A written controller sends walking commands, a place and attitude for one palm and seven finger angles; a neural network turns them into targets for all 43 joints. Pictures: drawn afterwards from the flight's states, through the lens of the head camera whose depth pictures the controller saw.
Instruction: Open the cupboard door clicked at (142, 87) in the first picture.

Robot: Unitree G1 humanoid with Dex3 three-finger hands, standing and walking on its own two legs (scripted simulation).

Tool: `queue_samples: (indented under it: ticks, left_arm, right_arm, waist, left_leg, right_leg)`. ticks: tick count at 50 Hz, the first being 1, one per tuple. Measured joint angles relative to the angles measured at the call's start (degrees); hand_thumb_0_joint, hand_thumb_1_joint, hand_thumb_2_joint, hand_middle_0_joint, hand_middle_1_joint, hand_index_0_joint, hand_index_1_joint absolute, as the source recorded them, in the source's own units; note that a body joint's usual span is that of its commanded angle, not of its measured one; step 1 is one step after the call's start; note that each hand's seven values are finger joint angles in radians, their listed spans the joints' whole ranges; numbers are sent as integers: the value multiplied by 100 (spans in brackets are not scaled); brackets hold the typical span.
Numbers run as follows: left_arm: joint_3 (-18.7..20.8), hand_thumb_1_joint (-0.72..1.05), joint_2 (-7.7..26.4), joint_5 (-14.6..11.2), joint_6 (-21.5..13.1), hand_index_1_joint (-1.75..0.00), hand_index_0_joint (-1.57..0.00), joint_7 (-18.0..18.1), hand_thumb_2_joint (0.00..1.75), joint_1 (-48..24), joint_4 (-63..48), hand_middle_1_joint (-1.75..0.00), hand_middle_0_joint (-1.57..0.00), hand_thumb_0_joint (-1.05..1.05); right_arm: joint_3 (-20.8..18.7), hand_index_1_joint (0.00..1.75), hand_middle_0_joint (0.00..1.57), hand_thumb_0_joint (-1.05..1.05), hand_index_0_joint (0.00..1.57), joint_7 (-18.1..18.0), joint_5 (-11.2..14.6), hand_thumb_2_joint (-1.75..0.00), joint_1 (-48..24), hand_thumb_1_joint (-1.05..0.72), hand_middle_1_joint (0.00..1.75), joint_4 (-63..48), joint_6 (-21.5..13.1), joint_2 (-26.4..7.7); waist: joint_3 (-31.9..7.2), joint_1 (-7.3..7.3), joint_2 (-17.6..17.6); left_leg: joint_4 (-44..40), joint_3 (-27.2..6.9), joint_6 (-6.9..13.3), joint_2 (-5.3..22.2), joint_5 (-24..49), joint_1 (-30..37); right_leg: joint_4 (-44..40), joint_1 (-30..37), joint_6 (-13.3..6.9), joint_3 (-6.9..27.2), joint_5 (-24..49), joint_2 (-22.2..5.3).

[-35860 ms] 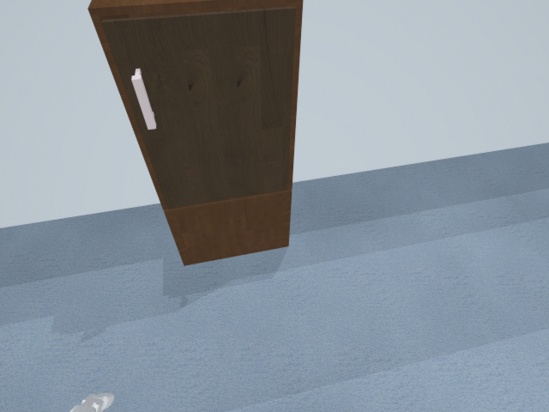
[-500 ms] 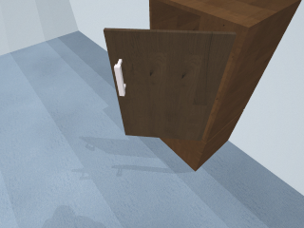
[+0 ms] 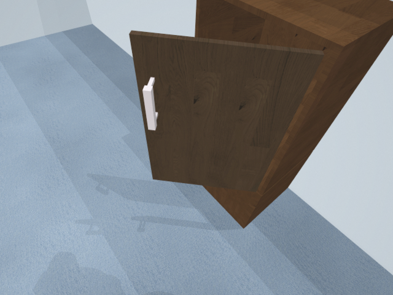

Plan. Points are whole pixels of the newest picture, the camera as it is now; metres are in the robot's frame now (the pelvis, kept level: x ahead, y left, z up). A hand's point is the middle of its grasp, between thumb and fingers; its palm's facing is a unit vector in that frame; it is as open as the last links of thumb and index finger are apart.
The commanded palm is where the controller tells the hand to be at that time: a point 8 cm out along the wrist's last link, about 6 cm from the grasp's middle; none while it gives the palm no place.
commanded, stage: come to a stop and stand still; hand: left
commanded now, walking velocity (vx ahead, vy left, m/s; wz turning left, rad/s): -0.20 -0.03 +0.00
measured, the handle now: (152, 104) +0.55 +0.16 +0.06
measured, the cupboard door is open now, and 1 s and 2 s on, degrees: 44 44 44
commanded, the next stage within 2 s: look again from close up in 1.06 s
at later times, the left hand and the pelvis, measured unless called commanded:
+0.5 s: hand out of the picture +0.07 +0.18 -0.17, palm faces +0.03 -0.98 -0.21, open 7.3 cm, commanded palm none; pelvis +0.01 -0.01 +0.00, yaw +1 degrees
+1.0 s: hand out of the picture +0.00 +0.26 -0.14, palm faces +0.04 -0.93 -0.35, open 7.4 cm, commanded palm none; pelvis -0.04 +0.01 +0.01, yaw +2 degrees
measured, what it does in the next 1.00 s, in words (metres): steps on the spot: right foot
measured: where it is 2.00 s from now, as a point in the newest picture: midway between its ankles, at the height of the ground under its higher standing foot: outside the picture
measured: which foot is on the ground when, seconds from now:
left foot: down 0.00-1.00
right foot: up 0.00-0.12, down 0.14-1.00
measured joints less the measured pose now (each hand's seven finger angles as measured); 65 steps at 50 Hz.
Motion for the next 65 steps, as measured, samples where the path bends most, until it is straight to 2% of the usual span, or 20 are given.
queue_samples:
  ticks: [2,4,7,10,14,16,19,23,25,30,39,48,56,65]
  left_arm:
    - [-8,91,-12,-19,73,-30,-20,47,90,-140,17,-30,-20,1]
    - [15,91,-2,-25,93,-30,-20,61,90,-357,-57,-30,-20,1]
    - [59,91,75,-13,0,-30,-20,60,90,-642,-315,-30,-20,1]
    - [82,91,110,-6,-74,-30,-20,83,90,-852,-496,-30,-20,1]
    - [76,91,113,43,-48,-30,-20,138,90,-1102,-668,-30,-20,1]
    - [76,91,110,55,1,-30,-20,149,90,-1164,-732,-30,-20,1]
    - [80,91,112,4,104,-30,-20,134,90,-1156,-767,-30,-20,1]
    - [53,92,216,-17,263,-30,-20,113,90,-1085,-767,-30,-20,0]
    - [2,92,256,19,185,-30,-20,82,90,-935,-947,-30,-20,1]
    - [-29,91,309,12,100,-30,-20,68,90,-687,-1030,-30,-20,1]
    - [43,91,688,27,123,-30,-20,-31,90,-735,-1099,-30,-20,1]
    - [48,91,962,20,81,-30,-20,-91,90,-685,-882,-30,-20,1]
    - [-66,91,896,-7,65,-30,-20,-103,90,-701,-600,-30,-20,1]
    - [-169,91,654,-35,14,-30,-20,-84,90,-847,-391,-30,-20,1]
  right_arm:
    - [16,30,20,1,20,-73,-7,-90,6,-92,30,-14,-24,20]
    - [26,30,20,1,20,-109,-7,-90,20,-92,30,-4,10,53]
    - [8,30,20,1,20,-101,44,-90,52,-91,30,20,117,93]
    - [-92,30,20,1,20,-96,98,-90,12,-91,30,34,255,72]
    - [-196,30,20,1,20,-93,117,-90,-254,-91,30,-50,394,22]
    - [-219,30,20,1,20,-94,104,-90,-403,-92,30,-131,401,-5]
    - [-237,30,20,1,20,-58,83,-90,-483,-93,30,-253,302,-75]
    - [-175,30,20,1,20,-16,-4,-90,-397,-93,30,-370,299,-41]
    - [-192,30,20,1,20,25,-14,-90,-350,-92,30,-537,335,-109]
    - [-285,30,20,1,20,13,13,-90,-397,-91,30,-816,326,-311]
    - [-256,30,20,1,20,129,-45,-90,-608,-91,30,-1019,277,-688]
    - [-228,30,20,1,20,196,-45,-90,-548,-91,30,-790,300,-1027]
    - [-156,30,20,1,20,209,-18,-90,-414,-91,30,-428,302,-1076]
    - [-57,30,20,1,20,200,12,-90,-363,-91,30,-57,269,-863]
  waist:
    - [95,-61,59]
    - [221,-114,126]
    - [366,-95,172]
    - [341,-111,273]
    - [374,-88,237]
    - [394,-78,162]
    - [360,-91,63]
    - [195,-60,-90]
    - [104,-63,-10]
    - [-17,-143,167]
    - [-66,-27,319]
    - [-80,-33,343]
    - [-98,-86,290]
    - [-31,-135,209]
  left_leg:
    - [-175,30,20,0,41,169]
    - [-361,2,-4,-11,129,315]
    - [-323,-34,-88,-31,101,368]
    - [154,-152,-149,12,55,94]
    - [1048,-349,-190,-62,-647,-448]
    - [860,-370,-216,-84,-499,-533]
    - [-71,-300,-201,-63,545,-324]
    - [-164,-216,-56,-107,502,-208]
    - [5,-267,-69,-61,440,-343]
    - [66,-326,-4,-111,433,-233]
    - [-246,-258,90,-170,787,-214]
    - [-624,-293,82,-221,1109,-204]
    - [-855,-308,35,-198,1224,-106]
    - [-1020,-320,-5,-158,1259,15]
  right_leg:
    - [517,-305,-8,-27,-406,-3]
    - [266,-450,-6,-105,-267,-43]
    - [-648,-450,8,-202,1140,-108]
    - [-511,-496,-38,-293,810,-104]
    - [-551,-533,-79,-333,767,-139]
    - [-588,-550,-69,-306,836,-147]
    - [-424,-610,7,-251,793,-137]
    - [-391,-499,56,-56,344,-103]
    - [-714,-452,55,-85,1204,-57]
    - [-628,-296,105,-138,882,-111]
    - [-998,-265,150,-79,1300,-144]
    - [-1325,-257,143,-116,1565,-172]
    - [-1538,-167,129,-133,1666,-134]
    - [-1739,-30,113,-148,1718,-81]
